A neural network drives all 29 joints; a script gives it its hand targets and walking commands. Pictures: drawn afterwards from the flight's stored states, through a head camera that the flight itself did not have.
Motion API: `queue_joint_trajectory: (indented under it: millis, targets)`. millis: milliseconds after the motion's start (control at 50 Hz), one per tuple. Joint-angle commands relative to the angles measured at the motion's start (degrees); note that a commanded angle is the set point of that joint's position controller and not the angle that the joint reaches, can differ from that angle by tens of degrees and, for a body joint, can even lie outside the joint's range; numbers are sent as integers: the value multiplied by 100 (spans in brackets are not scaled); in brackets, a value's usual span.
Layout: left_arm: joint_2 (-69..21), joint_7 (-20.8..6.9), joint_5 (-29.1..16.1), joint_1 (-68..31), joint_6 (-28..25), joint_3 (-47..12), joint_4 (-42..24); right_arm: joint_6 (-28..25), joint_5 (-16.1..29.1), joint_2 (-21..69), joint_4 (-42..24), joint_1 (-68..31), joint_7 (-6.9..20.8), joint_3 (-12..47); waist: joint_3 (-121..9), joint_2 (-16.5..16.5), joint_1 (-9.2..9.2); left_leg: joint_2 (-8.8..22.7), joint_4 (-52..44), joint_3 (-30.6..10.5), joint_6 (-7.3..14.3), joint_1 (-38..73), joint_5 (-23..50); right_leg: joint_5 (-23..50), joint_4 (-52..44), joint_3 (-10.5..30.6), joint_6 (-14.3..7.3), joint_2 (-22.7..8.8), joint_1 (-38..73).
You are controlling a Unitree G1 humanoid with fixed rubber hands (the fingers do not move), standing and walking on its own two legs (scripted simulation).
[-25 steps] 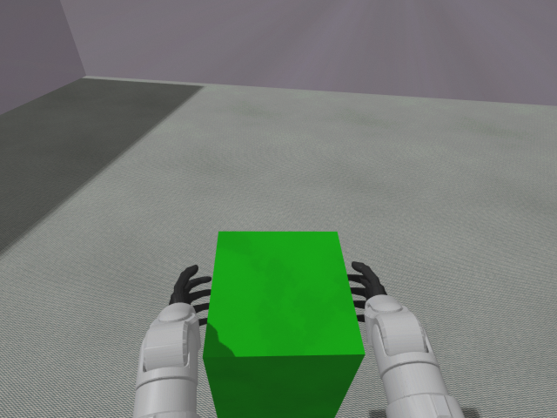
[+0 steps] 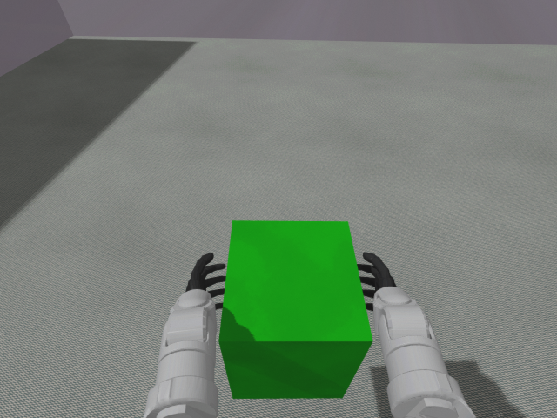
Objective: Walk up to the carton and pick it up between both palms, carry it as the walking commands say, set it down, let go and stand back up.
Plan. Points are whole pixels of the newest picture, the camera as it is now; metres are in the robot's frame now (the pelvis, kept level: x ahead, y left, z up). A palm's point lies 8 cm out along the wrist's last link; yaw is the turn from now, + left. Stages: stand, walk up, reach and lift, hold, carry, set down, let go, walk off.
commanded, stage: set down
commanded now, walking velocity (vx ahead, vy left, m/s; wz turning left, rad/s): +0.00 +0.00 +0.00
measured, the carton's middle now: (289, 312) +0.33 +0.05 -0.08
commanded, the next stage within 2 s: none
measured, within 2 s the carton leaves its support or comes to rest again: neither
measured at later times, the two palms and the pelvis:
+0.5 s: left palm (199, 315) +0.32 +0.21 -0.08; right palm (360, 315) +0.34 -0.08 -0.09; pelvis -0.01 +0.01 -0.03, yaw +0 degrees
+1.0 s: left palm (214, 323) +0.35 +0.20 -0.17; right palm (354, 313) +0.39 -0.08 -0.17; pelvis -0.02 +0.03 -0.10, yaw +1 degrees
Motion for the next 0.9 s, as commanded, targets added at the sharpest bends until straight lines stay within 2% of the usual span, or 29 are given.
queue_joint_trajectory:
  millis: [0,20,40,60,80,120,200,240,260,300,340,380,400,440,460,500,520,540,560,580,600,680,700,720,740,780,800,820,880]
  targets:
    - [-4745,-1443,-1031,-2518,-465,-2275,615,-636,1019,5308,13,-3208,1091,2262,-1963,-946,-93,-169,121,184,292,481,946,842,-471,197,118,-129,96]
    - [-4609,-1423,-940,-2249,-449,-2151,882,-650,1044,5246,227,-2802,1013,2286,-1211,-685,26,-184,116,231,280,96,843,878,-524,246,98,-207,-147]
    - [-4411,-1443,-864,-2316,-627,-1929,637,-761,1228,5390,-40,-3271,1018,2557,-1729,-851,439,-217,284,260,347,-125,994,1059,-365,313,157,-203,11]
    - [-4377,-1467,-990,-2924,-766,-2250,371,-895,1190,5364,25,-3238,998,2482,-1838,-554,172,-224,342,252,337,-229,792,1008,-324,370,127,-258,-121]
    - [-4153,-1438,-810,-2576,-789,-1955,673,-884,1314,5530,312,-3084,957,2590,-1648,-480,619,-239,310,299,365,-544,547,813,-346,474,170,-323,46]
    - [-4158,-1507,-817,-2497,-921,-1902,794,-1045,1188,5514,103,-3087,781,2660,-1943,-908,413,-258,425,199,347,-793,448,1452,-182,595,310,-436,244]
    - [-4032,-1602,-959,-2628,-1355,-2349,440,-1559,1372,5418,-270,-3072,631,2961,-2813,-333,477,-256,689,133,330,-742,1192,2381,130,641,294,-396,124]
    - [-3868,-1640,-968,-2892,-1456,-2379,435,-1605,1083,5286,105,-2814,466,2672,-2464,-226,216,-270,823,145,308,-1258,694,1895,133,726,287,-457,-106]
    - [-3942,-1657,-1018,-2819,-1449,-2481,517,-1606,788,5046,298,-2395,399,2287,-2363,-548,-278,-292,857,119,236,-1316,981,2070,134,497,284,-289,-418]
    - [-3804,-1641,-894,-2816,-1582,-2369,397,-1696,926,5160,219,-2715,455,2536,-2654,-465,277,-263,837,192,319,-1415,710,1564,216,486,285,-224,-383]
    - [-4179,-1610,-954,-2659,-1623,-2518,603,-1825,925,4927,251,-2620,486,2490,-3056,-134,68,-297,1039,167,227,-1576,1439,2107,515,308,88,-66,-446]
    - [-4019,-1572,-913,-2993,-1708,-2485,571,-1898,933,4721,410,-2781,458,2333,-2629,82,42,-316,1092,251,205,-1886,1116,1800,491,345,75,-106,-812]
    - [-4063,-1488,-756,-2777,-1688,-2314,787,-1940,952,4794,250,-3039,487,2530,-2659,-23,253,-374,1153,288,212,-1752,1041,1568,614,291,110,-49,-1080]
    - [-3997,-1503,-670,-2753,-1785,-2053,963,-1965,843,4748,145,-3482,548,2448,-2801,-397,215,-375,1255,279,271,-2268,542,987,804,205,209,7,-1190]
    - [-4195,-1461,-649,-2782,-1762,-2054,1124,-1988,725,4446,247,-3383,594,2322,-2615,-430,-71,-401,1352,260,208,-2179,669,1021,889,55,159,64,-1693]
    - [-4410,-1451,-924,-3153,-1916,-2452,838,-2149,952,4564,115,-3718,685,2544,-3534,-427,-13,-415,1519,281,134,-2098,935,1097,1116,8,151,184,-1832]
    - [-4591,-1356,-965,-3065,-1940,-2564,875,-2213,1147,4496,92,-3822,763,2750,-3888,-370,213,-363,1604,234,65,-1752,1111,1042,1359,-145,65,287,-2116]
    - [-4717,-1274,-1072,-3495,-2039,-2870,506,-2278,1274,4568,100,-4060,898,2931,-3894,-494,142,-336,1722,138,62,-1637,1316,1022,1565,-239,118,357,-2674]
    - [-4944,-1213,-1212,-3682,-2041,-3154,429,-2316,1195,4519,266,-3789,895,2673,-4143,-131,-147,-339,1757,105,-48,-1452,1388,955,1604,-243,29,345,-2818]
    - [-4874,-1116,-1053,-3206,-1929,-2901,809,-2298,1190,4391,109,-3940,976,2709,-4143,-5,53,-378,1772,91,-105,-1200,1321,650,1678,-280,-2,374,-3254]
    - [-5039,-1043,-1079,-3261,-1845,-3136,708,-2265,1192,4360,379,-3683,1054,2633,-4141,331,-141,-389,1838,34,-200,-938,1759,658,1778,-330,-26,476,-3847]
    - [-5252,-940,-1305,-3569,-1834,-3349,447,-2164,1131,4315,356,-3832,1268,2657,-4906,-139,-417,-383,2164,-202,-223,-923,1398,364,2083,-466,-1,565,-4359]
    - [-5289,-917,-1291,-3523,-1815,-3356,552,-2124,1243,4337,536,-3864,1341,2644,-4691,39,-247,-350,2136,-173,-235,-908,1269,139,2057,-383,-16,524,-4776]
    - [-5254,-877,-1332,-3551,-1772,-3315,613,-2084,1124,4232,647,-3760,1347,2452,-4631,-107,-461,-331,2134,-348,-223,-1133,995,61,2184,-430,-4,512,-4794]
    - [-4972,-820,-1178,-3554,-1806,-3345,409,-2055,1293,4561,640,-3837,1433,2647,-4577,111,-21,-334,2135,-225,-175,-1121,1343,209,2175,-291,-22,479,-4929]
    - [-5003,-766,-1184,-3689,-1749,-3182,588,-1984,1318,4423,747,-4032,1538,2552,-4201,-88,-58,-283,2170,-509,-153,-1296,740,-272,2363,-266,16,483,-5363]
    - [-5064,-737,-906,-3486,-1722,-3031,695,-2032,1241,4515,691,-3980,1520,2454,-4343,308,109,-365,2204,-326,-162,-1389,1020,-70,2377,-231,-63,457,-5305]
    - [-5237,-753,-1111,-3649,-1719,-3069,773,-2009,1191,4359,840,-4036,1513,2396,-4476,234,-149,-377,2354,-272,-167,-1499,668,-319,2344,-191,-103,427,-5350]
    - [-4970,-805,-1215,-4042,-1845,-3066,640,-2060,1183,4192,633,-4645,1489,2447,-4498,-395,-336,-348,2707,-379,-101,-2000,589,-147,2663,-288,-10,446,-5624]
